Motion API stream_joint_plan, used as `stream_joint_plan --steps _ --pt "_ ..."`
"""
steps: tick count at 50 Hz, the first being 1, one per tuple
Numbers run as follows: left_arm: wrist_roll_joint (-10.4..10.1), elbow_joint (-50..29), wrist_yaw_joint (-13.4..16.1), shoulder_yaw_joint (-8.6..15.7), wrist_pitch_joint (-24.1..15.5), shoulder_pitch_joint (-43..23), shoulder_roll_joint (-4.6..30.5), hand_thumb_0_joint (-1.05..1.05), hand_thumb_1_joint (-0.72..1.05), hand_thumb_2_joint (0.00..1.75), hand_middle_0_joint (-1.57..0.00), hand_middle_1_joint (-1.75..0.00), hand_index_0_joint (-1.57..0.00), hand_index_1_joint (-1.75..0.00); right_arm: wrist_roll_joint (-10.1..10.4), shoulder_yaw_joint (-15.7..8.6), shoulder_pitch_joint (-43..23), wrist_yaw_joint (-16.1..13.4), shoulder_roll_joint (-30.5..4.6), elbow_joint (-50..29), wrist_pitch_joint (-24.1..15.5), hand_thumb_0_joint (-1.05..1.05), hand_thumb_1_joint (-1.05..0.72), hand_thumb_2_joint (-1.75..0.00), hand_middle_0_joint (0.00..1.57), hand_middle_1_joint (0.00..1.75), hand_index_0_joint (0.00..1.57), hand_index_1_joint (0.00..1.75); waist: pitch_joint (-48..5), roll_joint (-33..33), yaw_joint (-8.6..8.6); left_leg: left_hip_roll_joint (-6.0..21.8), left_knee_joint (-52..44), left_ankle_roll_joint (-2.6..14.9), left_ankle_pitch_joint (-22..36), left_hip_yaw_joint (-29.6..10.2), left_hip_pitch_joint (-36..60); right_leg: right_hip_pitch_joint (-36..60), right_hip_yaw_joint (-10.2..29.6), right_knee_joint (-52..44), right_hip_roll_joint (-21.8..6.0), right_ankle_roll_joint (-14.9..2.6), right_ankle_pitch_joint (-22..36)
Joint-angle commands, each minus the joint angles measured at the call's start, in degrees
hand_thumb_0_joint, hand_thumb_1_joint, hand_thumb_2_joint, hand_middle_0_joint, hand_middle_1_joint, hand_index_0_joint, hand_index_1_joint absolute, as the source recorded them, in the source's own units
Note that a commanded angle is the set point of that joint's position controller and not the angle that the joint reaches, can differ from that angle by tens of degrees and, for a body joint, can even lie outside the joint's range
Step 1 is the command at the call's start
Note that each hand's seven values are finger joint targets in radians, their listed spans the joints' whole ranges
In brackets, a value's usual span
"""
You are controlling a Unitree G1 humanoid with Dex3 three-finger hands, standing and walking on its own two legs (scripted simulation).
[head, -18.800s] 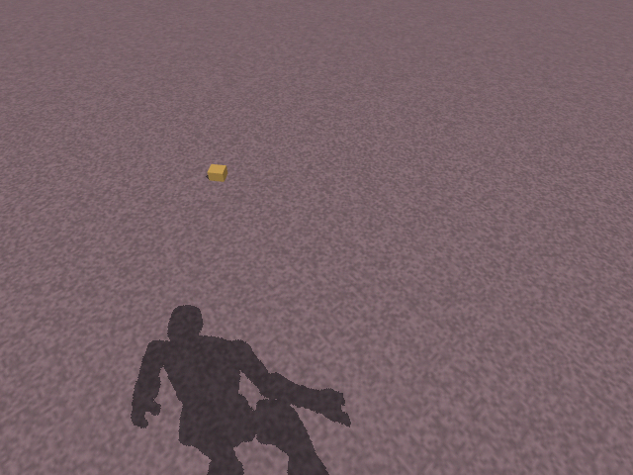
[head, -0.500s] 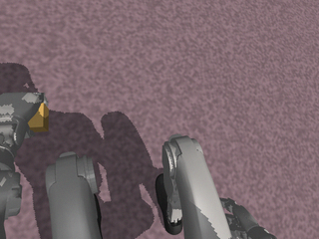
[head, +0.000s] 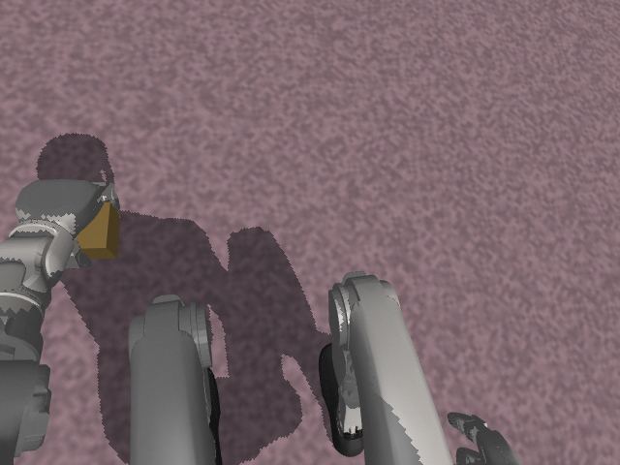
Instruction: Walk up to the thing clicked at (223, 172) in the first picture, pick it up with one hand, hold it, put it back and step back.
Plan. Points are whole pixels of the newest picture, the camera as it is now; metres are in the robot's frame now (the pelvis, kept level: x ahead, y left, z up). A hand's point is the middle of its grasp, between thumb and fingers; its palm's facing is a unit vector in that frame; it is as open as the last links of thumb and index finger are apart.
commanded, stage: lift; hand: left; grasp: from above
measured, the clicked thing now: (83, 231) +0.43 +0.27 -0.16
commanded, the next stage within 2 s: hold in 1.36 s
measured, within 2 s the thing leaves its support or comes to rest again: neither
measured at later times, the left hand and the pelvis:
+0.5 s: hand out of the picture +0.37 +0.28 +0.05, palm faces -0.44 -0.04 -0.90, open 9.9 cm; pelvis +0.00 +0.00 +0.13, yaw +3 degrees
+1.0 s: hand out of the picture +0.34 +0.25 +0.22, palm faces -0.46 -0.05 -0.89, open 10.0 cm; pelvis +0.04 +0.00 +0.30, yaw +4 degrees
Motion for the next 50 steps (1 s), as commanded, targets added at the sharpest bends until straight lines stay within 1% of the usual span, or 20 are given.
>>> stream_joint_plan --steps 1,4,6,11,14,15,20,23,25,27,30,31,34,36,39,43,45,46,48,50 --pt "-2.2 -15.8 0.3 3.2 -0.4 -14.8 14.6 0.00 0.41 0.81 -0.83 -0.69 -0.83 -0.69 1.4 -5.1 8.7 -1.2 -12.8 -3.8 -0.3 0.00 -0.92 -0.91 0.20 0.30 0.20 0.30 -39.7 10.5 1.47 -1.2 -18.1 2.65 4.4 5.7 32.6 20.5 -3.7 -17.8 2.1 -4.69 7.6" --pt "-3.1 -17.7 -0.2 2.6 -0.2 -12.6 12.8 0.00 0.43 0.82 -0.82 -0.71 -0.83 -0.70 2.0 -5.5 8.0 -1.6 -12.5 -4.3 0.0 0.00 -0.92 -0.90 0.20 0.30 0.20 0.30 -38.5 9.7 1.53 -1.1 -20.6 2.57 3.5 5.0 33.7 20.6 -3.5 -19.3 1.9 -4.60 7.0" --pt "-3.3 -18.9 -0.3 3.1 0.2 -11.2 13.3 0.00 0.41 0.82 -0.81 -0.71 -0.82 -0.70 2.5 -5.7 7.6 -2.0 -12.4 -4.7 0.1 0.00 -0.91 -0.90 0.20 0.30 0.20 0.30 -38.0 9.3 2.16 -0.9 -22.9 2.55 2.2 4.3 35.5 21.3 -3.5 -20.8 2.0 -4.59 5.9" --pt "-5.2 -25.5 -1.8 1.5 1.7 -6.3 11.1 0.00 0.42 0.80 -0.81 -0.71 -0.82 -0.70 3.4 -6.0 6.6 -2.9 -11.4 -6.3 0.5 0.00 -0.92 -0.91 0.20 0.30 0.20 0.30 -38.4 7.6 2.64 -0.9 -27.2 2.69 3.5 5.0 40.1 28.0 -2.4 -26.6 2.0 -4.31 6.8" --pt "-5.9 -29.0 -2.8 2.5 3.0 -4.1 11.4 0.00 0.43 0.80 -0.83 -0.68 -0.84 -0.68 4.0 -6.4 5.8 -3.7 -11.4 -6.6 0.7 0.00 -0.92 -0.91 0.20 0.30 0.20 0.30 -38.8 8.9 3.57 -0.5 -31.6 2.26 3.7 3.8 45.1 29.8 -2.6 -27.8 1.8 -4.24 7.8" --pt "-6.2 -31.1 -3.1 1.3 3.2 -3.4 10.4 0.00 0.44 0.81 -0.84 -0.68 -0.84 -0.69 4.2 -6.4 5.5 -4.0 -11.0 -7.1 0.8 0.00 -0.92 -0.91 0.20 0.30 0.20 0.30 -38.6 9.1 3.36 -0.2 -32.7 2.13 4.1 3.8 46.7 31.1 -2.6 -28.9 2.0 -4.21 8.2" --pt "-7.4 -36.2 -4.2 1.8 4.8 0.2 10.1 0.00 0.44 0.78 -0.84 -0.66 -0.84 -0.66 5.0 -6.0 4.1 -5.6 -10.5 -7.8 1.1 0.00 -0.91 -0.90 0.20 0.30 0.20 0.30 -37.9 8.6 3.86 0.0 -39.0 1.93 5.4 3.4 53.3 36.8 -2.0 -33.9 1.7 -3.94 9.5" --pt "-8.2 -37.1 -5.3 0.3 5.8 4.8 8.1 0.00 0.44 0.75 -0.85 -0.64 -0.85 -0.64 5.5 -5.4 3.1 -6.5 -9.7 -8.3 1.1 0.00 -0.91 -0.91 0.20 0.30 0.20 0.30 -34.8 8.2 4.21 0.2 -43.4 1.80 5.8 3.6 56.8 41.0 -1.8 -38.0 1.8 -3.81 9.7" --pt "-8.9 -39.0 -5.4 1.3 6.4 6.5 8.9 0.00 0.45 0.74 -0.85 -0.62 -0.85 -0.62 5.8 -5.2 2.2 -7.1 -9.3 -8.7 1.1 0.00 -0.91 -0.90 0.20 0.30 0.20 0.30 -34.1 6.6 4.76 0.2 -46.1 1.99 5.2 4.3 59.1 45.2 -1.2 -41.7 1.9 -3.69 9.1" --pt "-9.7 -40.4 -6.0 -0.3 6.8 7.4 7.2 0.00 0.47 0.76 -0.89 -0.61 -0.88 -0.62 6.1 -4.8 2.0 -7.7 -8.7 -8.7 0.8 0.00 -0.91 -0.91 0.20 0.30 0.20 0.30 -32.2 6.3 3.94 0.3 -48.9 2.03 4.4 4.4 61.0 47.7 -0.8 -44.7 2.0 -3.53 8.7" --pt "-9.8 -40.2 -6.4 0.7 7.0 10.9 7.7 0.00 0.49 0.74 -0.90 -0.58 -0.90 -0.59 6.6 -4.4 1.6 -8.6 -8.1 -8.4 0.4 0.00 -0.92 -0.91 0.20 0.30 0.20 0.30 -29.8 4.3 4.61 0.2 -52.5 2.06 5.3 4.9 63.9 53.1 -0.3 -49.3 2.2 -3.59 8.6" --pt "-9.8 -40.5 -6.6 0.0 7.0 11.2 6.9 0.00 0.49 0.75 -0.91 -0.58 -0.90 -0.59 6.6 -4.3 1.2 -8.9 -7.9 -8.3 0.2 0.00 -0.92 -0.91 0.20 0.30 0.20 0.30 -29.3 4.0 4.70 0.3 -53.8 2.02 5.9 4.9 65.5 54.4 -0.1 -50.5 2.1 -3.64 9.2" --pt "-9.9 -38.1 -6.8 -1.4 6.6 11.4 5.2 0.00 0.52 0.75 -0.94 -0.56 -0.93 -0.58 6.8 -3.7 0.8 -9.6 -7.6 -7.6 -0.5 0.00 -0.92 -0.91 0.20 0.30 0.20 0.30 -23.1 4.1 4.08 0.7 -58.9 1.86 2.8 4.3 67.4 56.2 0.2 -54.7 2.3 -3.52 6.8" --pt "-9.8 -37.0 -6.4 -0.5 6.2 11.6 5.5 0.00 0.53 0.72 -0.94 -0.55 -0.93 -0.56 6.9 -3.6 0.7 -9.8 -7.5 -7.5 -1.1 0.00 -0.91 -0.91 0.20 0.30 0.20 0.30 -21.9 4.4 4.77 0.9 -62.1 1.65 1.9 3.6 70.0 58.1 0.3 -56.7 2.4 -3.53 6.3" --pt "-9.7 -36.0 -6.0 -3.1 6.0 13.7 2.4 0.00 0.53 0.69 -0.94 -0.55 -0.93 -0.55 7.1 -3.7 1.3 -9.9 -7.0 -7.3 -1.8 0.00 -0.92 -0.91 0.20 0.30 0.20 0.30 -20.9 2.7 4.46 0.6 -64.7 1.52 5.4 4.5 73.7 62.8 0.8 -61.4 2.4 -3.64 8.2" --pt "-9.3 -34.9 -5.1 -2.2 5.3 13.3 3.3 0.00 0.52 0.72 -0.94 -0.54 -0.93 -0.56 7.1 -3.9 1.9 -10.1 -6.6 -6.6 -2.4 0.00 -0.92 -0.91 0.20 0.30 0.20 0.30 -19.9 1.5 5.11 0.2 -68.1 1.58 9.3 5.8 77.8 68.5 1.6 -66.7 2.5 -3.57 10.7" --pt "-8.4 -33.9 -4.3 -3.4 5.1 10.9 2.4 0.00 0.53 0.72 -0.95 -0.56 -0.93 -0.57 7.1 -3.8 2.2 -10.1 -6.5 -6.4 -2.5 0.00 -0.92 -0.91 0.20 0.30 0.20 0.30 -18.7 1.6 4.48 -0.2 -69.6 1.68 10.2 6.5 79.6 70.4 2.0 -68.9 2.5 -3.58 11.2" --pt "-8.0 -33.7 -3.6 -2.1 5.1 10.0 3.3 0.00 0.52 0.74 -0.93 -0.58 -0.92 -0.59 7.0 -4.0 2.7 -10.0 -6.6 -6.0 -2.6 0.00 -0.92 -0.91 0.20 0.30 0.20 0.30 -19.4 2.7 5.04 -0.1 -70.6 1.51 11.0 6.4 81.3 71.2 2.1 -69.5 2.4 -3.56 12.2" --pt "-7.6 -32.3 -2.8 -3.1 5.4 10.3 2.0 0.00 0.54 0.74 -0.95 -0.58 -0.94 -0.59 6.8 -3.9 2.9 -9.8 -6.6 -5.9 -2.6 0.00 -0.91 -0.91 0.20 0.30 0.20 0.30 -18.9 2.9 5.07 -0.1 -72.7 1.34 12.9 6.6 84.1 73.4 1.8 -71.1 2.6 -3.49 14.1" --pt "-7.3 -30.0 -2.3 -2.8 5.8 12.7 2.0 0.00 0.54 0.74 -0.94 -0.59 -0.93 -0.60 6.9 -4.1 3.4 -9.7 -6.6 -5.7 -2.5 0.00 -0.92 -0.91 0.20 0.30 0.20 0.30 -18.5 1.0 5.81 -0.3 -74.2 1.39 16.1 6.8 85.8 76.7 1.9 -72.9 2.6 -3.36 17.0"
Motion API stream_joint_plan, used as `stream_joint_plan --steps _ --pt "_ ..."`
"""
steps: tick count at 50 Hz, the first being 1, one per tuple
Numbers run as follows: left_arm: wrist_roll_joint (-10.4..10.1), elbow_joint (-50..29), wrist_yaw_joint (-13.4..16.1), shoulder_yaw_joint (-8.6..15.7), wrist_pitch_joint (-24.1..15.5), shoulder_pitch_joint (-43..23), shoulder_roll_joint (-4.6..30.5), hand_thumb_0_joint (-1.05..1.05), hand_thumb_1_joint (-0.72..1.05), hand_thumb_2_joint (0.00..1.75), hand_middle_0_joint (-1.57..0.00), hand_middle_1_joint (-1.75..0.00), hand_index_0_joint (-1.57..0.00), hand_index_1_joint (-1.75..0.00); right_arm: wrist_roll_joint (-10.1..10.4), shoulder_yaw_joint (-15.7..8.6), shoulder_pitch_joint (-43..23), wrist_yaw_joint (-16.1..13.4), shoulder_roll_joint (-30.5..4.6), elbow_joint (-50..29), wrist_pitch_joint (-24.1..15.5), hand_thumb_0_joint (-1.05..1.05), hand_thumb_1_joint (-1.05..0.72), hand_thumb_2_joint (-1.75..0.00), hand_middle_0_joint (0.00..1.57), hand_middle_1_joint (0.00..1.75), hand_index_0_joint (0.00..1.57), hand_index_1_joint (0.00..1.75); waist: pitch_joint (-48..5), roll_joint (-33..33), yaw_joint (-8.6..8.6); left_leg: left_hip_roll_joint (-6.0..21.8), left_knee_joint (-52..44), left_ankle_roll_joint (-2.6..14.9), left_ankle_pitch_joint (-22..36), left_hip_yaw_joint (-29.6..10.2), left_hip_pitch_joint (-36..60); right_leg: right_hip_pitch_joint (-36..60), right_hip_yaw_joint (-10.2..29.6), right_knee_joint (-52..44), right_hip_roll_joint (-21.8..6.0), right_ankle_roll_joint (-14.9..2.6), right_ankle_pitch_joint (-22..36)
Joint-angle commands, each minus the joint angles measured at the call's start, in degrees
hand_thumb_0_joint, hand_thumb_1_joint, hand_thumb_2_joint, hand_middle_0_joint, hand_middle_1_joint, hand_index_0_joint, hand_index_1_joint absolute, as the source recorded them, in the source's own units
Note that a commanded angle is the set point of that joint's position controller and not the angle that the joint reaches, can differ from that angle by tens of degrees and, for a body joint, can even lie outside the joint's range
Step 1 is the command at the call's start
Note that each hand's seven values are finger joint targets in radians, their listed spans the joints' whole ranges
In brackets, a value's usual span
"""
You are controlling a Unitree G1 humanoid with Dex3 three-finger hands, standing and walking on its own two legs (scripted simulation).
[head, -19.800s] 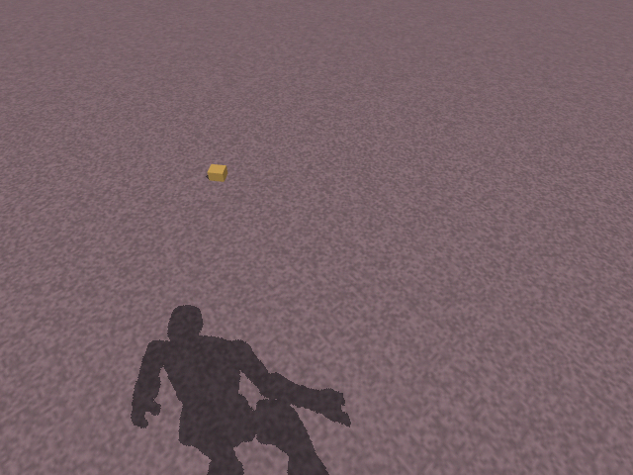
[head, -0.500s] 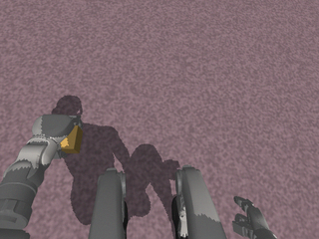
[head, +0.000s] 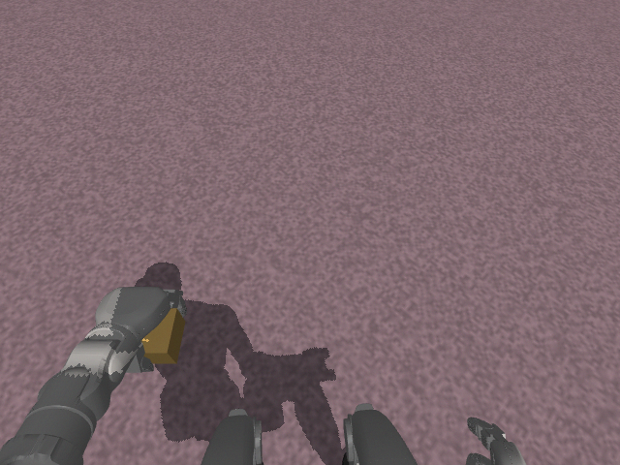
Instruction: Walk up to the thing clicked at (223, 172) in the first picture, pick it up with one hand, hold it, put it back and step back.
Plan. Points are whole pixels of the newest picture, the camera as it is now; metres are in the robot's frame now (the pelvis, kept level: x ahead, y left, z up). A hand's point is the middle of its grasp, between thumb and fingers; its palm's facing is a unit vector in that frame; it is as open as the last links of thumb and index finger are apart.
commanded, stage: lift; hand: left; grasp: from above
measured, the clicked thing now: (151, 335) +0.33 +0.23 -0.09
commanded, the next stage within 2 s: hold in 0.36 s
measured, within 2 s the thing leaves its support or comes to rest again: neither
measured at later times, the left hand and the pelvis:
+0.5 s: hand (133, 303) +0.34 +0.22 +0.00, palm faces -0.47 -0.01 -0.88, open 9.9 cm; pelvis +0.03 +0.00 +0.07, yaw +0 degrees
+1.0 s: hand (128, 288) +0.34 +0.22 +0.04, palm faces -0.47 +0.00 -0.88, open 9.9 cm; pelvis +0.04 +0.00 +0.08, yaw -1 degrees
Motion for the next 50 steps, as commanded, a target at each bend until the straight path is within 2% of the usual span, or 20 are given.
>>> stream_joint_plan --steps 1,4,6,9,11,13,20,24,26,29,30,35,36,37,39,43,45,47,49,50 --pt "0.2 -7.1 3.6 4.9 0.6 -15.5 11.1 0.00 0.53 0.75 -0.95 -0.57 -0.94 -0.59 0.3 -2.8 1.3 -0.3 -8.4 -5.2 -2.0 0.00 -0.92 -0.91 0.20 0.30 0.20 0.30 -16.7 0.6 -0.04 -2.7 -14.7 1.02 8.4 1.0 19.0 13.1 0.1 -15.7 2.8 -2.60 7.8" --pt "0.0 -7.1 3.7 5.2 1.1 -17.3 11.4 0.00 0.55 0.78 -0.96 -0.59 -0.95 -0.61 0.3 -3.1 1.4 -0.1 -8.5 -5.4 -1.8 0.00 -0.91 -0.91 0.20 0.30 0.20 0.30 -15.7 1.3 0.21 -2.8 -17.9 0.93 8.9 1.4 22.1 15.7 0.2 -18.5 2.6 -2.53 8.5" --pt "-0.1 -5.3 3.6 4.6 1.5 -14.9 10.3 0.00 0.56 0.78 -0.98 -0.58 -0.96 -0.60 0.3 -3.0 1.1 0.1 -8.6 -5.7 -1.7 0.00 -0.92 -0.91 0.20 0.30 0.20 0.30 -13.8 1.5 0.80 -2.6 -20.6 0.64 7.7 1.1 23.6 16.7 -0.3 -19.8 2.7 -2.64 7.3" --pt "-0.3 -6.0 3.1 4.8 1.6 -16.0 11.1 0.00 0.55 0.76 -0.96 -0.57 -0.95 -0.59 0.5 -3.1 1.1 -0.1 -8.3 -5.9 -1.5 0.00 -0.92 -0.91 0.20 0.30 0.20 0.30 -13.7 0.7 1.03 -2.8 -22.3 0.67 10.8 1.0 25.6 20.0 0.0 -21.7 2.7 -2.49 10.1" --pt "-0.6 -6.4 2.5 3.9 1.5 -15.7 10.1 0.00 0.54 0.80 -0.97 -0.56 -0.95 -0.59 0.5 -3.0 0.9 -0.1 -8.1 -6.1 -1.4 0.00 -0.92 -0.91 0.20 0.30 0.20 0.30 -12.7 0.5 0.93 -3.0 -23.7 0.82 10.8 1.4 26.7 21.1 0.3 -23.6 2.5 -2.39 10.5" --pt "-1.0 -5.4 1.7 3.4 1.4 -14.7 9.6 0.00 0.54 0.76 -0.96 -0.55 -0.94 -0.57 0.7 -3.1 1.1 -0.2 -8.3 -6.1 -1.3 0.00 -0.92 -0.91 0.20 0.30 0.20 0.30 -11.9 -1.0 0.64 -3.0 -24.7 0.95 12.0 1.6 27.9 22.4 0.5 -24.8 2.6 -2.35 11.6" --pt "-1.5 -7.9 1.0 4.6 -0.1 -17.3 10.8 0.00 0.58 0.82 -0.98 -0.60 -0.97 -0.61 0.7 -3.2 0.5 -0.4 -8.3 -6.2 -1.2 0.00 -0.91 -0.90 0.20 0.30 0.20 0.30 -12.6 -0.2 0.97 -2.9 -28.4 0.66 14.5 1.7 33.6 26.5 0.6 -28.1 2.6 -2.19 13.5" --pt "-1.0 -6.5 0.5 3.6 -0.1 -16.1 9.7 0.00 0.58 0.82 -0.97 -0.61 -0.97 -0.62 0.8 -3.2 0.2 -0.4 -8.5 -6.1 -1.0 0.00 -0.91 -0.90 0.20 0.30 0.20 0.30 -10.9 -1.0 0.99 -2.8 -29.6 0.69 17.2 1.9 35.2 27.1 0.5 -29.3 2.7 -2.28 15.9" --pt "-0.6 -7.7 0.3 4.5 -0.2 -16.6 11.0 0.00 0.58 0.80 -0.96 -0.60 -0.96 -0.60 0.7 -3.2 0.0 -0.4 -8.5 -5.9 -0.8 0.00 -0.91 -0.90 0.20 0.30 0.20 0.30 -11.7 -0.2 1.50 -3.0 -30.3 0.62 18.1 2.4 36.3 29.0 0.6 -29.9 2.5 -2.28 16.6" --pt "-1.1 -7.9 -0.4 4.7 -0.2 -16.4 11.0 0.00 0.59 0.81 -0.96 -0.60 -0.96 -0.61 0.7 -3.4 -0.5 -0.4 -8.6 -6.1 -0.5 0.00 -0.91 -0.90 0.20 0.30 0.20 0.30 -11.9 -0.1 1.60 -2.7 -31.2 0.53 20.2 2.3 38.4 30.0 0.3 -30.4 2.7 -2.27 18.0" --pt "-0.9 -7.3 -0.7 3.6 -0.1 -15.8 9.9 0.00 0.58 0.81 -0.97 -0.59 -0.96 -0.60 0.8 -3.2 -0.6 -0.5 -8.4 -6.1 -0.3 0.00 -0.91 -0.90 0.20 0.30 0.20 0.30 -11.0 -1.2 1.17 -2.7 -31.2 0.71 21.1 2.3 38.2 30.0 0.5 -30.8 2.8 -2.12 19.3" --pt "-1.4 -9.4 -1.5 4.3 -0.3 -15.7 10.4 0.00 0.57 0.81 -0.95 -0.61 -0.95 -0.61 0.8 -3.2 -1.2 -0.3 -8.4 -6.6 0.1 0.00 -0.90 -0.90 0.20 0.30 0.20 0.30 -10.1 -0.1 2.09 -2.9 -33.1 0.42 20.8 2.4 38.9 31.9 0.3 -31.7 2.8 -2.40 18.3" --pt "-0.9 -8.2 -1.7 3.9 0.0 -14.6 10.0 0.00 0.58 0.83 -0.97 -0.60 -0.96 -0.61 0.8 -3.1 -1.6 -0.3 -8.3 -6.9 0.2 0.00 -0.90 -0.90 0.20 0.30 0.20 0.30 -9.7 -0.3 2.12 -2.9 -33.0 0.46 21.4 2.5 39.1 31.9 0.4 -31.9 2.8 -2.41 19.0" --pt "-1.3 -9.6 -1.9 4.9 -0.2 -15.3 11.0 0.00 0.58 0.82 -0.96 -0.60 -0.96 -0.60 0.8 -3.4 -1.6 -0.4 -8.6 -7.0 0.3 0.00 -0.90 -0.90 0.20 0.30 0.20 0.30 -10.5 0.1 2.11 -2.9 -33.2 0.49 22.1 2.6 39.6 32.8 0.2 -31.9 2.8 -2.37 19.4" --pt "-1.2 -10.4 -2.6 4.1 -0.3 -15.4 10.6 0.00 0.59 0.83 -0.97 -0.61 -0.97 -0.61 0.9 -3.2 -1.9 -0.5 -8.4 -7.4 0.5 0.00 -0.90 -0.90 0.20 0.30 0.20 0.30 -10.5 -0.4 1.97 -3.0 -33.2 0.61 23.3 2.8 40.7 32.8 0.5 -32.3 2.8 -2.23 20.9" --pt "-1.6 -11.8 -3.3 4.3 -0.5 -15.7 10.7 0.00 0.57 0.84 -0.96 -0.60 -0.95 -0.61 0.8 -3.2 -2.0 -0.6 -8.5 -7.4 0.9 0.00 -0.90 -0.90 0.20 0.30 0.20 0.30 -11.0 -1.1 1.98 -3.1 -33.4 0.88 24.5 3.0 41.5 33.9 0.6 -32.9 2.6 -1.99 22.8" --pt "-1.9 -12.3 -3.4 4.8 -0.5 -15.4 10.9 0.00 0.57 0.86 -0.97 -0.60 -0.95 -0.61 0.8 -3.1 -2.6 -0.7 -8.5 -7.7 1.1 0.00 -0.90 -0.90 0.20 0.30 0.20 0.30 -10.3 -0.7 2.17 -3.3 -33.8 0.90 23.9 3.4 41.9 34.0 0.7 -33.4 2.5 -1.95 22.2" --pt "-1.5 -11.9 -3.8 3.9 -0.4 -14.6 10.1 0.00 0.58 0.82 -0.96 -0.61 -0.96 -0.62 0.8 -2.9 -3.0 -0.7 -8.2 -7.9 1.3 0.00 -0.90 -0.90 0.20 0.30 0.20 0.30 -8.9 -0.8 2.00 -3.2 -34.2 0.76 22.6 3.0 41.3 33.3 0.6 -33.6 2.6 -2.05 20.6" --pt "-1.7 -12.6 -3.8 5.4 -0.3 -14.1 11.4 0.00 0.57 0.80 -0.95 -0.59 -0.95 -0.59 1.0 -2.9 -3.4 -0.7 -8.4 -8.1 1.4 0.00 -0.90 -0.90 0.20 0.30 0.20 0.30 -9.4 -0.9 2.90 -3.3 -35.1 0.74 22.0 3.2 41.8 34.6 0.5 -34.0 2.6 -2.19 19.6" --pt "-1.7 -13.1 -3.9 5.0 -0.3 -14.1 11.0 0.00 0.56 0.82 -0.95 -0.60 -0.95 -0.61 0.9 -2.9 -3.7 -0.8 -8.3 -8.4 1.5 0.00 -0.90 -0.90 0.20 0.30 0.20 0.30 -9.4 -0.2 2.86 -3.4 -35.0 0.73 22.2 3.4 41.9 34.4 0.6 -34.2 2.6 -2.18 19.8"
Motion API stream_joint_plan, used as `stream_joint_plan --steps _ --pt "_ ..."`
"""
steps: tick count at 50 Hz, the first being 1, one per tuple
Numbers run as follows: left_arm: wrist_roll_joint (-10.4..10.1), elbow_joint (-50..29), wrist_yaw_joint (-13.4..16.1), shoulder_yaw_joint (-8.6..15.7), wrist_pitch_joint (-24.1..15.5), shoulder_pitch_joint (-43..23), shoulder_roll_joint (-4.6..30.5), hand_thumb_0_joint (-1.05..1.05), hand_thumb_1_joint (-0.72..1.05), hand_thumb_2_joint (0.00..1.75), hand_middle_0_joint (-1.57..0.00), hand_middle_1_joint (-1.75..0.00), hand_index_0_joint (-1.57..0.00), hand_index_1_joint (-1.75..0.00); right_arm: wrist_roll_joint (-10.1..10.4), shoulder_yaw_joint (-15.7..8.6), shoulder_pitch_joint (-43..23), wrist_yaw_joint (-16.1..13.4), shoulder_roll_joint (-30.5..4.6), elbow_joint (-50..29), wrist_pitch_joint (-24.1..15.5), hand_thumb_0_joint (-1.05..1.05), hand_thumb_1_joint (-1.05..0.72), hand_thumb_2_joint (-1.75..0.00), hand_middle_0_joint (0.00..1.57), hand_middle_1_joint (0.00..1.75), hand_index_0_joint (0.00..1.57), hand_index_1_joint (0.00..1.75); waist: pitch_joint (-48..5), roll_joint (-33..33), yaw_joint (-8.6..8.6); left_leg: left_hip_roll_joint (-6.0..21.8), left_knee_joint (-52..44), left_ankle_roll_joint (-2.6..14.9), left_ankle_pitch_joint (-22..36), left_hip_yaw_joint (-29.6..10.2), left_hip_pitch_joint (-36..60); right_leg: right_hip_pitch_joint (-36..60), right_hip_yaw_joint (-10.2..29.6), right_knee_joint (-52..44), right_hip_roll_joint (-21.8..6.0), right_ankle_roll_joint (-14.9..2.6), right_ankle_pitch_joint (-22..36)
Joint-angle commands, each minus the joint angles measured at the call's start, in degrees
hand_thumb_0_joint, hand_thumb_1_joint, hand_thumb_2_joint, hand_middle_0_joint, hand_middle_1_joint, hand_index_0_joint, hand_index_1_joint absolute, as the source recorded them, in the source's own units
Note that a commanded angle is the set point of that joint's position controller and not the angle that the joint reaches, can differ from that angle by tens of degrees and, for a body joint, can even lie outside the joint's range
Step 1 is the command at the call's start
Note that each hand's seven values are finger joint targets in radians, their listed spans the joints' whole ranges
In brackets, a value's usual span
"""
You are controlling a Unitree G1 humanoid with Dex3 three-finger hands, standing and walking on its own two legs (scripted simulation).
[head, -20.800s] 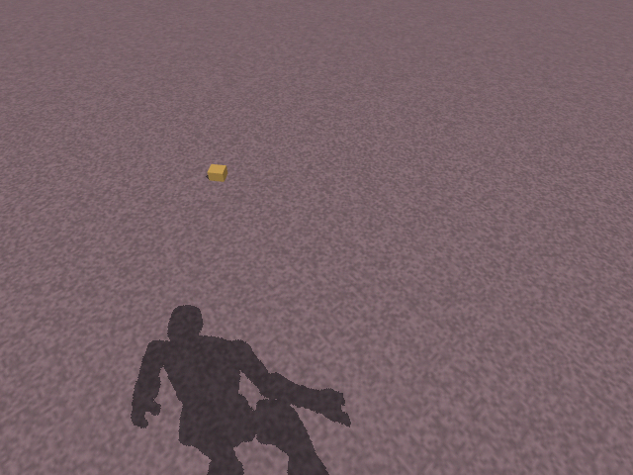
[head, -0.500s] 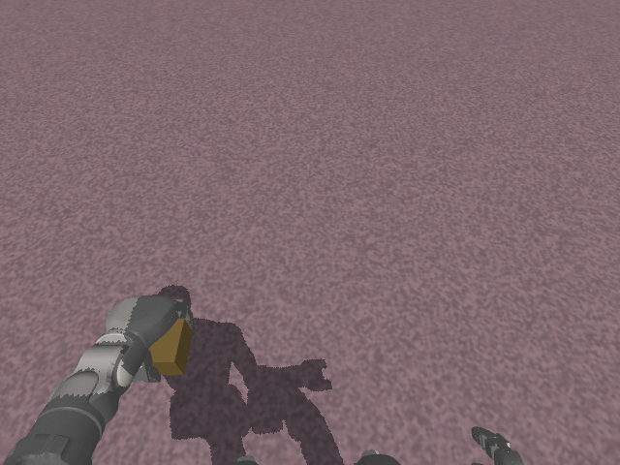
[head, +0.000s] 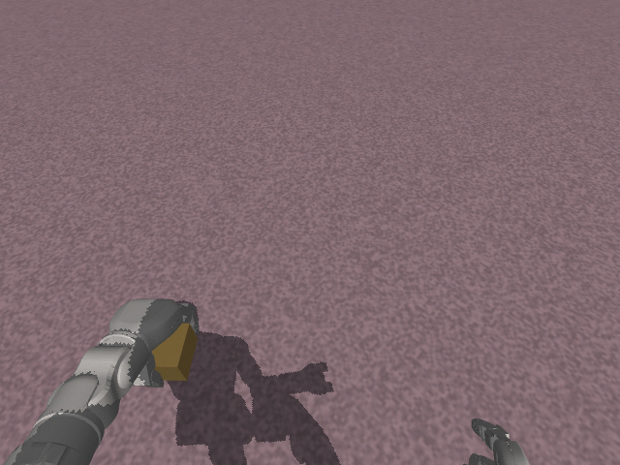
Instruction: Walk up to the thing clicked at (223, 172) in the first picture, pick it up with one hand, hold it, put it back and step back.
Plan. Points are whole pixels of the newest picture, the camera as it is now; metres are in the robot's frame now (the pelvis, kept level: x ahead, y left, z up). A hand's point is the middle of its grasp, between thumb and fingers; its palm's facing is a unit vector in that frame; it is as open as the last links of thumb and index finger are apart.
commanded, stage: hold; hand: left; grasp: from above
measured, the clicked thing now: (162, 351) +0.30 +0.22 -0.07
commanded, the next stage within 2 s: crouch in 1.36 s
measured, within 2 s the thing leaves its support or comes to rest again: neither
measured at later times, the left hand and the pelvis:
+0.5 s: hand (151, 358) +0.28 +0.22 -0.03, palm faces -0.46 -0.01 -0.89, open 9.9 cm; pelvis -0.01 +0.00 +0.01, yaw +0 degrees
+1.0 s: hand (151, 360) +0.27 +0.21 -0.02, palm faces -0.46 -0.01 -0.89, open 9.9 cm; pelvis -0.01 +0.00 +0.01, yaw +0 degrees
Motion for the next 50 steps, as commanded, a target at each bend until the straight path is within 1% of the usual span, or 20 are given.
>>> stream_joint_plan --steps 1,2,4,6,7,9,16,18,19,25,26,28,32,34,37,42,45,46,49,50 --pt "-0.8 -11.2 1.7 5.9 0.2 -16.2 12.0 0.00 0.56 0.84 -0.95 -0.61 -0.95 -0.62 0.2 -2.2 -3.1 -0.5 -8.0 -7.5 -2.0 0.00 -0.90 -0.90 0.20 0.30 0.20 0.30 -14.0 0.3 0.01 -2.5 -5.2 0.98 13.5 0.2 10.1 4.1 -1.1 -6.3 3.2 -1.97 11.6" --pt "-0.7 -11.3 1.5 5.3 0.3 -15.8 11.6 0.00 0.56 0.84 -0.95 -0.60 -0.95 -0.61 0.3 -2.1 -3.5 -0.6 -7.9 -7.6 -2.0 0.00 -0.90 -0.90 0.20 0.30 0.20 0.30 -13.7 -0.6 0.46 -2.5 -5.3 1.03 14.1 0.1 10.1 4.4 -1.2 -6.3 3.2 -1.97 12.1" --pt "-0.8 -11.4 1.5 6.9 0.3 -15.8 13.1 0.00 0.56 0.83 -0.96 -0.60 -0.95 -0.61 0.3 -2.1 -3.6 -0.8 -8.0 -7.7 -1.8 0.00 -0.90 -0.90 0.20 0.30 0.20 0.30 -13.8 -0.8 0.47 -2.7 -5.3 1.23 13.5 0.3 10.2 4.4 -1.0 -6.9 3.1 -1.75 11.9" --pt "-1.1 -12.7 1.3 6.0 0.2 -15.9 12.2 0.00 0.57 0.84 -0.97 -0.61 -0.96 -0.62 0.3 -1.9 -4.3 -0.8 -7.7 -8.1 -1.8 0.00 -0.91 -0.90 0.20 0.30 0.20 0.30 -13.0 -0.9 0.83 -2.8 -6.0 1.21 12.3 0.3 10.2 4.7 -1.0 -7.4 3.1 -1.86 10.7" --pt "-1.1 -12.4 1.1 5.4 0.3 -15.9 11.5 0.00 0.58 0.83 -0.97 -0.61 -0.96 -0.62 0.3 -1.8 -4.2 -0.8 -7.6 -8.1 -1.8 0.00 -0.90 -0.90 0.20 0.30 0.20 0.30 -13.0 -0.6 0.22 -2.8 -5.9 1.20 11.6 0.4 10.1 4.2 -0.9 -7.5 3.1 -1.83 10.0" --pt "-1.5 -13.4 1.1 6.7 0.3 -15.6 12.9 0.00 0.56 0.83 -0.95 -0.62 -0.95 -0.62 0.5 -1.8 -4.6 -0.9 -7.9 -8.4 -1.7 0.00 -0.90 -0.90 0.20 0.30 0.20 0.30 -13.0 -0.5 0.88 -2.7 -6.7 1.13 11.5 0.4 10.5 5.0 -1.1 -7.7 3.2 -1.94 9.4" --pt "-1.8 -14.2 0.2 5.9 0.3 -15.4 12.4 0.00 0.55 0.82 -0.95 -0.62 -0.95 -0.62 0.5 -1.5 -5.5 -1.2 -7.6 -8.6 -1.6 0.00 -0.91 -0.90 0.20 0.30 0.20 0.30 -12.2 -0.9 0.72 -2.7 -7.5 1.38 10.8 0.4 11.2 5.6 -1.0 -8.8 3.1 -1.77 9.0" --pt "-2.1 -14.7 0.4 7.1 0.0 -14.5 13.3 0.00 0.57 0.83 -0.95 -0.64 -0.95 -0.64 0.6 -1.4 -5.9 -1.3 -7.6 -8.8 -1.6 0.00 -0.91 -0.90 0.20 0.30 0.20 0.30 -11.9 -0.1 1.27 -2.7 -8.2 1.17 10.5 0.4 11.8 5.7 -1.2 -9.1 3.2 -2.01 8.1" --pt "-2.0 -14.3 0.2 5.8 0.1 -14.0 12.0 0.00 0.56 0.83 -0.95 -0.63 -0.95 -0.63 0.5 -1.4 -6.2 -1.3 -7.5 -9.0 -1.6 0.00 -0.91 -0.90 0.20 0.30 0.20 0.30 -11.0 -0.5 0.84 -2.7 -8.3 1.20 10.3 0.5 11.6 5.3 -1.1 -9.4 3.2 -1.96 8.0" --pt "-2.2 -16.1 0.0 6.2 0.1 -14.5 12.8 0.00 0.58 0.80 -0.95 -0.64 -0.96 -0.64 0.5 -1.0 -6.8 -1.6 -7.4 -8.8 -1.8 0.00 -0.91 -0.90 0.20 0.30 0.20 0.30 -11.5 -0.6 1.03 -2.8 -9.1 1.35 9.5 0.5 12.4 6.4 -0.9 -10.4 3.1 -1.82 7.3" --pt "-2.3 -15.5 -0.1 6.8 0.1 -13.5 13.2 0.00 0.58 0.81 -0.96 -0.63 -0.96 -0.63 0.6 -1.0 -7.2 -1.6 -7.3 -9.0 -1.7 0.00 -0.91 -0.90 0.20 0.30 0.20 0.30 -10.7 -1.0 1.62 -2.9 -9.4 1.29 9.6 0.6 12.2 6.8 -1.1 -10.7 3.1 -1.90 7.1" --pt "-2.5 -16.7 -0.3 6.0 0.1 -13.8 12.6 0.00 0.56 0.82 -0.95 -0.63 -0.95 -0.63 0.6 -1.0 -7.1 -1.7 -7.3 -8.9 -1.7 0.00 -0.91 -0.90 0.20 0.30 0.20 0.30 -11.3 -1.0 1.09 -2.7 -9.7 1.34 10.2 0.4 13.2 7.2 -1.1 -10.7 3.2 -1.85 7.9" --pt "-2.5 -17.3 -0.5 6.6 0.1 -13.3 13.1 0.00 0.55 0.80 -0.93 -0.63 -0.94 -0.63 0.8 -0.9 -7.6 -1.8 -7.3 -9.1 -1.6 0.00 -0.90 -0.90 0.20 0.30 0.20 0.30 -10.2 -0.3 1.68 -2.4 -11.0 1.05 9.4 0.2 13.4 7.5 -1.4 -11.1 3.4 -2.17 6.8" --pt "-2.6 -16.8 -0.9 5.5 0.3 -12.6 12.0 0.00 0.56 0.82 -0.94 -0.63 -0.94 -0.63 0.8 -0.9 -7.7 -1.8 -7.2 -9.3 -1.6 0.00 -0.90 -0.90 0.20 0.30 0.20 0.30 -10.0 -0.7 1.34 -2.4 -11.0 1.16 10.4 0.2 13.7 7.6 -1.4 -11.4 3.4 -2.15 7.7" --pt "-2.7 -17.7 -1.0 5.3 0.2 -14.5 12.2 0.00 0.55 0.81 -0.94 -0.63 -0.94 -0.63 0.7 -0.7 -7.9 -2.1 -7.1 -8.8 -1.5 0.00 -0.91 -0.90 0.20 0.30 0.20 0.30 -10.7 -0.4 0.90 -2.7 -10.8 1.28 11.8 0.6 15.1 7.8 -1.1 -11.8 3.1 -1.82 9.5" --pt "-2.9 -17.9 -0.8 6.4 0.4 -13.3 12.9 0.00 0.56 0.81 -0.94 -0.63 -0.95 -0.62 0.9 -0.6 -8.4 -2.1 -7.1 -9.1 -1.2 0.00 -0.90 -0.90 0.20 0.30 0.20 0.30 -10.2 -0.3 1.65 -2.7 -11.6 1.21 11.5 0.7 15.3 8.9 -1.2 -12.6 3.2 -1.91 8.9" --pt "-2.6 -17.2 -0.8 5.4 0.8 -12.0 11.4 0.00 0.57 0.80 -0.94 -0.65 -0.95 -0.64 0.9 -0.5 -8.6 -2.2 -7.0 -9.4 -1.0 0.00 -0.90 -0.90 0.20 0.30 0.20 0.30 -8.9 -1.3 1.52 -2.7 -11.9 1.29 10.9 0.6 14.8 8.2 -1.2 -12.9 3.1 -1.90 8.3" --pt "-2.8 -17.0 -0.7 6.4 0.7 -11.9 12.7 0.00 0.57 0.81 -0.94 -0.64 -0.95 -0.63 0.9 -0.5 -8.7 -2.2 -7.0 -9.2 -0.9 0.00 -0.90 -0.90 0.20 0.30 0.20 0.30 -8.6 -1.2 2.08 -2.7 -12.3 1.15 10.3 0.5 14.4 8.9 -1.3 -13.1 3.2 -2.02 7.4" --pt "-2.4 -16.9 -1.2 5.3 0.4 -13.0 11.8 0.00 0.54 0.80 -0.93 -0.63 -0.93 -0.63 0.8 -0.5 -8.5 -2.2 -6.9 -9.1 -0.7 0.00 -0.90 -0.90 0.20 0.30 0.20 0.30 -9.1 -1.7 1.23 -2.7 -11.9 1.41 10.8 0.6 15.0 8.7 -1.0 -13.1 3.1 -1.82 8.4" --pt "-2.7 -17.8 -1.2 5.2 0.2 -12.6 11.6 0.00 0.54 0.80 -0.93 -0.63 -0.93 -0.62 0.8 -0.6 -8.8 -2.2 -6.8 -9.3 -0.7 0.00 -0.90 -0.90 0.20 0.30 0.20 0.30 -10.0 -1.0 1.64 -2.8 -12.0 1.25 11.6 0.6 15.7 9.4 -1.1 -13.0 3.1 -1.95 8.9"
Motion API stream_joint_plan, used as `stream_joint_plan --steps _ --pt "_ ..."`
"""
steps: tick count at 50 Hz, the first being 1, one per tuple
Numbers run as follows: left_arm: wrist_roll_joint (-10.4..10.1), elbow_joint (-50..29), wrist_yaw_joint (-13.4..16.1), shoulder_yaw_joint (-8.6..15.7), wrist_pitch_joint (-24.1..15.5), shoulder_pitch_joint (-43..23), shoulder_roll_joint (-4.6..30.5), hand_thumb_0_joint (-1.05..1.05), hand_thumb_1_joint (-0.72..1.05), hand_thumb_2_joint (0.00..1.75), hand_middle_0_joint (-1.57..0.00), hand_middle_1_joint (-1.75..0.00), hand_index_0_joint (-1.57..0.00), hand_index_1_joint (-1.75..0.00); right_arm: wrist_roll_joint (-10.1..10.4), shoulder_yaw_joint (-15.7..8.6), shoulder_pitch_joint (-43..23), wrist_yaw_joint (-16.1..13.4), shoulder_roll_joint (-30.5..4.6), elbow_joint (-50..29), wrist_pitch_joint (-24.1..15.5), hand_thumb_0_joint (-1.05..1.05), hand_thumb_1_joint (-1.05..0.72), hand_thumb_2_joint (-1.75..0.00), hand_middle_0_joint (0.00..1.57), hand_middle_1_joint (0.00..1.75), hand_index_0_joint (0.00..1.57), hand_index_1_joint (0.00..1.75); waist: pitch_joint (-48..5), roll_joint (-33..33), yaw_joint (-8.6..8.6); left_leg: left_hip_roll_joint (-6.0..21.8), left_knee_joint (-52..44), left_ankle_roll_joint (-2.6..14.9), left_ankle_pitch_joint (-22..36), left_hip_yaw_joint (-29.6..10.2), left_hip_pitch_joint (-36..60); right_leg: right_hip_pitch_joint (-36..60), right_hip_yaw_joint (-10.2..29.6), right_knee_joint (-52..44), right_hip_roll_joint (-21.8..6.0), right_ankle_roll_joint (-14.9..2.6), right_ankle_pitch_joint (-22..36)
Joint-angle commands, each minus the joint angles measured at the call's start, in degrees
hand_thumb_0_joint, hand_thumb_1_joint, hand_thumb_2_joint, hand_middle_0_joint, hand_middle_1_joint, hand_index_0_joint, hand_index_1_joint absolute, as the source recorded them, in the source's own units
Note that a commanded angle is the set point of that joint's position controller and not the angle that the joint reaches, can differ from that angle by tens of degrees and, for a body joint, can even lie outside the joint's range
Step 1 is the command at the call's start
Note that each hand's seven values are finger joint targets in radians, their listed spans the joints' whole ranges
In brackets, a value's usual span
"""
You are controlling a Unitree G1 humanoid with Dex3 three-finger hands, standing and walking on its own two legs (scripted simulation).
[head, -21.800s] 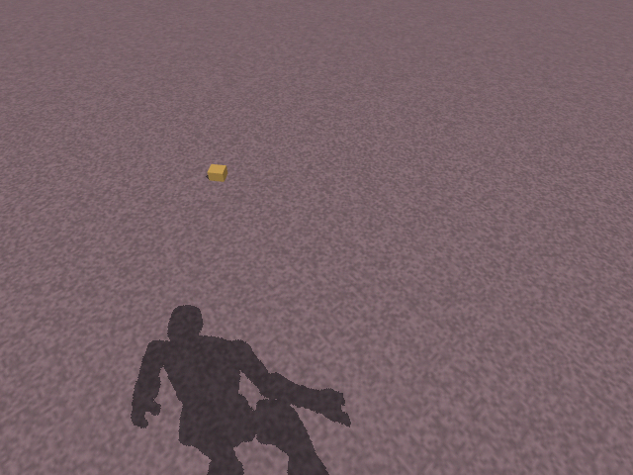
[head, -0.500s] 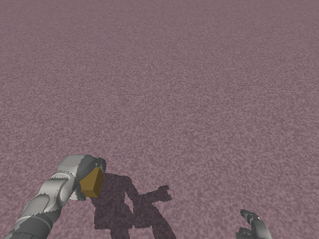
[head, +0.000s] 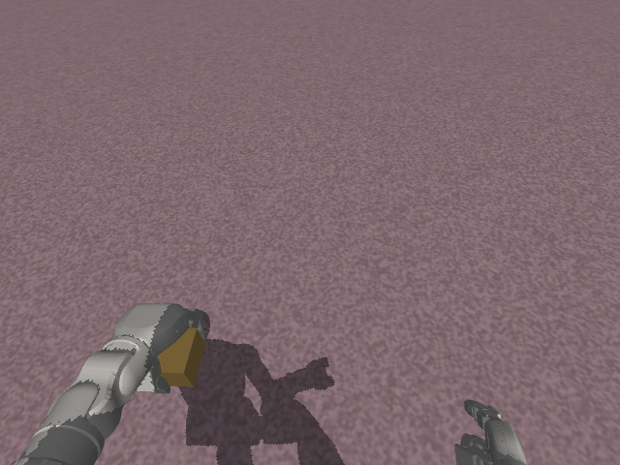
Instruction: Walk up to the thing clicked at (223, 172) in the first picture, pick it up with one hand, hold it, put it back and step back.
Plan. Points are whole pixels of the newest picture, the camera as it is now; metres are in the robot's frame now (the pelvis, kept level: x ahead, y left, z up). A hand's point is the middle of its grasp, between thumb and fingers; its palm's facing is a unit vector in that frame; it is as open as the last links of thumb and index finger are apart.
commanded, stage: hold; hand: left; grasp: from above
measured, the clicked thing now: (170, 356) +0.29 +0.22 -0.05
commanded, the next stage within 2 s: crouch in 0.36 s
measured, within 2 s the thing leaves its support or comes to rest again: neither
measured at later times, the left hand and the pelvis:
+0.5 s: hand (162, 354) +0.28 +0.22 -0.03, palm faces -0.47 -0.02 -0.88, open 9.9 cm; pelvis +0.01 +0.00 +0.00, yaw +0 degrees
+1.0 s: hand (189, 376) +0.31 +0.23 -0.18, palm faces -0.42 +0.08 -0.91, open 9.9 cm; pelvis -0.03 +0.00 -0.09, yaw +1 degrees
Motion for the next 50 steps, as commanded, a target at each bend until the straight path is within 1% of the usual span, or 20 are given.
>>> stream_joint_plan --steps 1,4,12,14,16,19,22,23,24,27,29,30,32,34,38,39,41,44,45,50 --pt "-0.5 -10.5 2.2 7.6 -0.4 -16.0 13.0 0.00 0.53 0.81 -0.93 -0.62 -0.93 -0.62 0.1 -2.2 -5.5 -0.6 -7.0 -8.0 -2.4 0.00 -0.90 -0.90 0.20 0.30 0.20 0.30 -13.3 -1.2 0.57 -2.8 -3.7 1.49 8.0 0.4 7.5 1.9 -1.1 -6.3 2.9 -1.56 5.9" --pt "-0.3 -11.8 2.3 6.6 -0.8 -17.3 12.1 0.00 0.53 0.82 -0.92 -0.64 -0.92 -0.64 0.0 -2.2 -5.6 -0.6 -6.8 -7.9 -2.3 0.00 -0.90 -0.90 0.20 0.30 0.20 0.30 -14.7 -1.9 0.17 -2.9 -3.3 1.55 9.0 0.4 8.5 2.4 -1.0 -6.3 2.8 -1.44 7.3" --pt "-0.1 -10.0 3.1 7.3 -0.4 -17.0 12.7 0.00 0.57 0.85 -0.96 -0.64 -0.96 -0.64 0.2 -2.4 -5.2 -0.5 -7.3 -7.5 -1.4 0.00 -0.90 -0.90 0.20 0.30 0.20 0.30 -13.7 -1.0 0.38 -2.5 -4.2 1.39 9.6 0.4 8.3 2.7 -1.4 -6.1 3.1 -1.76 7.6" --pt "0.0 -9.2 2.7 5.6 -0.4 -17.3 11.3 0.00 0.56 0.85 -0.95 -0.65 -0.95 -0.65 0.2 -2.3 -5.3 -0.5 -7.2 -7.6 -1.4 0.00 -0.90 -0.90 0.20 0.30 0.20 0.30 -12.9 -1.8 -0.22 -2.5 -4.2 1.49 9.0 0.2 8.0 2.1 -1.4 -6.3 3.1 -1.73 7.1" --pt "-0.4 -8.6 2.8 7.6 -0.7 -16.7 13.1 0.00 0.57 0.84 -0.95 -0.64 -0.95 -0.65 0.3 -2.4 -5.2 -0.5 -7.3 -7.7 -1.2 0.00 -0.90 -0.90 0.20 0.30 0.20 0.30 -12.8 -1.5 0.40 -2.5 -4.4 1.43 8.7 0.2 7.6 2.4 -1.4 -6.6 3.0 -1.75 6.6" --pt "-0.5 -8.6 2.6 5.8 -1.0 -16.5 11.3 0.00 0.58 0.85 -0.97 -0.64 -0.97 -0.65 0.2 -2.4 -5.1 -0.4 -7.2 -7.7 -1.1 0.00 -0.91 -0.90 0.20 0.30 0.20 0.30 -13.4 -2.3 -0.37 -2.3 -4.3 1.53 9.6 0.0 8.5 2.4 -1.4 -6.3 3.2 -1.70 7.7" --pt "-0.3 -8.4 3.3 7.9 -1.2 -15.9 13.0 0.00 0.55 0.85 -0.95 -0.64 -0.95 -0.65 0.4 -2.5 -5.0 -0.4 -7.2 -8.0 -0.8 0.00 -0.90 -0.90 0.20 0.30 0.20 0.30 -13.4 -1.3 0.83 -2.4 -4.3 1.29 10.4 0.1 8.0 3.1 -1.6 -6.2 3.1 -1.86 7.9" --pt "0.0 -8.4 3.4 7.8 -1.1 -15.9 13.0 0.00 0.58 0.77 -0.92 -0.72 -0.96 -0.69 0.3 -2.6 -5.0 -0.4 -7.3 -8.0 -0.7 0.00 -0.93 -0.91 0.20 0.30 0.20 0.30 -13.6 -1.3 0.34 -2.6 -4.1 1.45 10.0 0.3 8.0 3.1 -1.3 -6.4 3.0 -1.79 7.9" --pt "-0.1 -9.2 3.3 6.5 -1.2 -16.3 11.8 0.00 0.50 0.70 -0.84 -0.65 -0.88 -0.63 0.3 -2.6 -5.3 -0.3 -7.2 -8.2 -0.7 0.00 -0.89 -0.90 0.20 0.30 0.20 0.30 -13.8 -1.1 0.28 -2.4 -4.3 1.29 10.6 0.1 8.6 3.0 -1.5 -6.1 3.2 -1.92 8.3" --pt "0.1 -7.0 4.2 7.0 -1.3 -15.4 11.7 0.00 0.51 0.79 -0.89 -0.69 -0.90 -0.68 0.2 -2.5 -4.9 -0.2 -7.3 -7.6 -0.5 0.00 -0.90 -0.90 0.20 0.30 0.20 0.30 -12.4 -2.2 -0.08 -2.4 -3.8 1.34 9.9 0.0 7.2 1.9 -1.6 -5.9 3.1 -1.78 7.7" --pt "0.6 -6.2 4.9 5.7 -1.8 -16.2 10.3 0.00 0.53 0.81 -0.91 -0.68 -0.91 -0.68 0.2 -2.5 -4.8 -0.1 -7.1 -7.9 -0.4 0.00 -0.90 -0.90 0.20 0.30 0.20 0.30 -11.7 -3.4 -0.66 -2.4 -3.3 1.38 8.9 -0.1 6.2 0.3 -1.6 -5.5 3.1 -1.78 6.9" --pt "1.3 -4.3 5.5 6.8 -2.1 -15.7 11.2 0.00 0.53 0.79 -0.91 -0.69 -0.92 -0.68 0.1 -2.6 -4.5 -0.1 -7.2 -7.5 -0.2 0.00 -0.90 -0.90 0.20 0.30 0.20 0.30 -11.4 -3.5 -0.36 -2.5 -2.7 1.45 8.0 0.0 5.2 0.0 -1.6 -5.4 3.0 -1.71 6.0" --pt "1.9 -2.1 7.2 5.8 -3.0 -16.3 9.7 0.00 0.52 0.78 -0.90 -0.68 -0.91 -0.67 -0.2 -2.7 -4.2 0.2 -7.0 -7.1 0.0 0.00 -0.90 -0.90 0.20 0.30 0.20 0.30 -10.7 -4.5 -1.17 -2.6 -1.1 1.44 7.3 -0.2 3.0 -2.3 -1.6 -3.9 2.9 -1.66 5.7" --pt "3.5 1.2 9.3 6.4 -4.0 -17.0 10.1 0.00 0.54 0.79 -0.91 -0.67 -0.92 -0.67 -0.5 -2.8 -3.9 0.5 -7.2 -6.7 0.1 0.00 -0.91 -0.90 0.20 0.30 0.20 0.30 -10.8 -4.7 -1.66 -2.8 1.6 1.43 6.1 -0.1 0.3 -5.4 -1.5 -1.6 2.6 -1.63 5.0" --pt "6.9 7.2 13.7 5.4 -5.5 -19.6 8.4 0.00 0.56 0.79 -0.94 -0.69 -0.95 -0.68 -1.5 -3.9 -1.0 1.7 -7.7 -5.4 0.5 0.00 -0.91 -0.90 0.20 0.30 0.20 0.30 -15.2 -3.7 -2.49 -2.7 10.4 0.99 5.0 -0.3 -6.6 -12.8 -1.8 6.8 2.8 -2.04 4.2" --pt "8.1 6.4 15.1 5.5 -5.8 -23.8 9.0 0.00 0.55 0.77 -0.92 -0.68 -0.94 -0.67 -1.9 -4.2 -0.2 1.9 -7.9 -5.4 0.6 0.00 -0.91 -0.90 0.20 0.30 0.20 0.30 -17.8 -2.4 -3.13 -2.7 13.0 1.10 5.0 -0.2 -8.4 -15.1 -1.5 9.0 2.7 -2.03 4.7" --pt "9.9 10.7 18.2 6.0 -5.6 -25.7 9.4 0.00 0.55 0.78 -0.94 -0.68 -0.95 -0.68 -2.5 -4.6 1.1 2.4 -8.2 -5.2 0.7 0.00 -0.91 -0.91 0.20 0.30 0.20 0.30 -19.3 -1.9 -3.29 -2.6 17.6 0.98 3.3 -0.3 -13.4 -19.8 -1.8 13.1 2.8 -2.19 3.1" --pt "11.8 16.9 22.7 4.9 -4.5 -29.1 7.4 0.00 0.57 0.75 -0.96 -0.66 -0.97 -0.65 -3.1 -5.2 2.2 3.1 -9.0 -4.8 0.3 0.00 -0.91 -0.91 0.20 0.30 0.20 0.30 -21.8 -2.0 -4.43 -2.3 24.2 1.17 0.4 -0.9 -21.3 -27.5 -2.2 19.5 2.9 -2.37 0.2" --pt "12.4 17.5 24.1 5.4 -4.0 -30.5 8.1 0.00 0.57 0.74 -0.95 -0.66 -0.96 -0.65 -3.4 -5.5 2.5 3.2 -9.1 -4.6 0.0 0.00 -0.91 -0.91 0.20 0.30 0.20 0.30 -23.2 -1.4 -3.85 -2.4 25.9 1.00 -0.6 -1.1 -23.3 -29.4 -2.4 21.4 2.9 -2.46 -0.7" --pt "13.6 21.8 27.3 5.8 -2.0 -36.2 8.5 0.00 0.54 0.76 -0.96 -0.61 -0.95 -0.62 -4.4 -6.5 4.6 3.0 -9.5 -3.1 -1.7 0.00 -0.91 -0.90 0.20 0.30 0.20 0.30 -29.8 0.5 -4.76 -2.5 34.4 1.37 -5.9 -2.2 -33.0 -39.5 -2.9 30.4 2.9 -3.08 -5.2"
